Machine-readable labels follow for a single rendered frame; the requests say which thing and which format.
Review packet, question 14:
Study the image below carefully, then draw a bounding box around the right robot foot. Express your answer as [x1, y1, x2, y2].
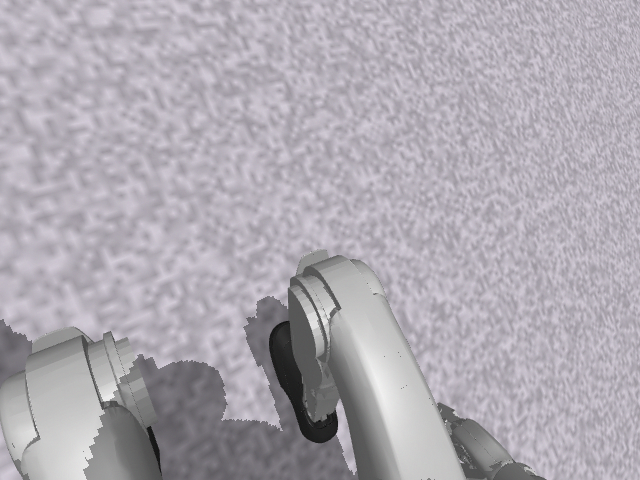
[269, 321, 338, 443]

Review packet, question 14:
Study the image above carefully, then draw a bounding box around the right robot hand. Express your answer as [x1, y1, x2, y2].
[437, 403, 516, 480]

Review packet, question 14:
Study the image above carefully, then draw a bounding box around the right robot arm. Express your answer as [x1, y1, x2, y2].
[493, 463, 546, 480]

